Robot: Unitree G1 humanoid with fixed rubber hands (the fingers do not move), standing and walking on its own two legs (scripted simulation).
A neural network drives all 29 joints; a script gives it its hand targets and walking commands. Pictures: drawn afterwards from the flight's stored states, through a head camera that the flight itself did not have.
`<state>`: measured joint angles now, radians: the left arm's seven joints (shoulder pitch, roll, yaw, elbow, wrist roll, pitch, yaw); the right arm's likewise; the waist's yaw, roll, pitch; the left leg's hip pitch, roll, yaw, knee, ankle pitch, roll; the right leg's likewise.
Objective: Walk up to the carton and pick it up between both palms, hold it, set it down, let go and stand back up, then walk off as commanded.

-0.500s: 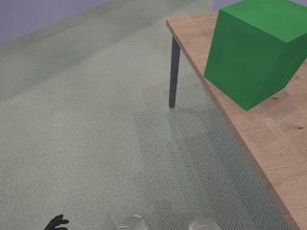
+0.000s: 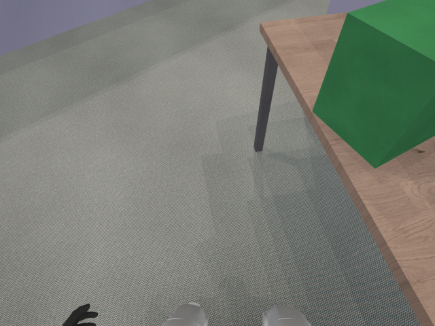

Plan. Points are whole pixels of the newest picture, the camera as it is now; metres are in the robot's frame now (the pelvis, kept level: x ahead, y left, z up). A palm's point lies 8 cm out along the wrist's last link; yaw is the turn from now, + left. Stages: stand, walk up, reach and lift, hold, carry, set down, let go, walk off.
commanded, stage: walk up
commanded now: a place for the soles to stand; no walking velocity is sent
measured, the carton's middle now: (396, 81) +0.56 -0.36 +0.10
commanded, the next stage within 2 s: none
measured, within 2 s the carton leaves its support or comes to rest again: neither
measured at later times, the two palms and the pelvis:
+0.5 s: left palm out of the picture +0.11 +0.30 -0.10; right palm out of the picture +0.09 -0.30 -0.10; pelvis +0.02 -0.01 +0.00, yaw +3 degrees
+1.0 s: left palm out of the picture +0.10 +0.30 -0.12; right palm out of the picture +0.11 -0.29 -0.11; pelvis +0.01 -0.01 -0.01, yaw +6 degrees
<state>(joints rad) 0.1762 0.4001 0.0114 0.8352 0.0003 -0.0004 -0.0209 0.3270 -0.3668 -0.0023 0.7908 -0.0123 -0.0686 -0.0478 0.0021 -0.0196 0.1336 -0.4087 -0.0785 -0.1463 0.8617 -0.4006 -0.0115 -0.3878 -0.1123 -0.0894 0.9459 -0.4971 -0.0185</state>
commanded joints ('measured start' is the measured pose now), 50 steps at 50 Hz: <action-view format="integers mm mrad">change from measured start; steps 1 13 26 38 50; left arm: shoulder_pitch -172 53 -127 32 -209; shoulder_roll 180 325 190 301 185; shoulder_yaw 103 164 104 151 105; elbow -156 -40 -128 -24 -143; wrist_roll -7 35 -15 28 -9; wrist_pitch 18 -22 13 -26 35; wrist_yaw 16 12 2 14 17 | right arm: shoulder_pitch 152 -92 187 -86 126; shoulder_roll -440 -252 -341 -250 -424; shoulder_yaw -169 -110 -151 -102 -160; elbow -15 -91 15 -80 -14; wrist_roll -14 7 -17 12 -15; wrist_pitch -41 -13 -48 -13 -42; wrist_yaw -33 -32 -46 -39 -34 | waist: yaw -75 116 -66 113 -51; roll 213 -129 168 -70 215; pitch -195 -162 -189 -168 -137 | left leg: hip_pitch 216 -347 226 -305 124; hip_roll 302 -27 183 -5 299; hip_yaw -762 -63 -392 -77 -758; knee -442 161 -327 158 -400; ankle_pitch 269 185 194 306 294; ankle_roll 248 78 144 76 231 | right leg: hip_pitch -286 298 -164 296 -259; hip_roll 87 -196 -27 -184 75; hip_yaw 134 445 62 419 194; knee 218 -523 204 -446 186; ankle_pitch -160 -109 275 98 -220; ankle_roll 4 -154 -22 -160 -18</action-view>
